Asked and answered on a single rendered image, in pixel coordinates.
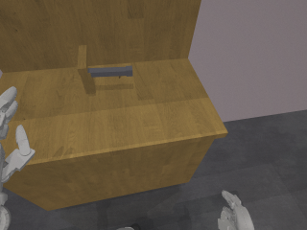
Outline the robot left forearm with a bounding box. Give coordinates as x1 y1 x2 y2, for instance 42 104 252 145
0 192 12 230

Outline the robot right hand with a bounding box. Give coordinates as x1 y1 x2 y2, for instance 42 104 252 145
218 190 255 230

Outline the tap lever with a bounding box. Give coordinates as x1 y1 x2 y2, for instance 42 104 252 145
87 65 133 78

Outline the counter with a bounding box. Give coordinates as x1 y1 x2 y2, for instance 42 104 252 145
0 0 228 211

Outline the robot left hand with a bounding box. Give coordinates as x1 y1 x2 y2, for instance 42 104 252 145
0 86 35 193

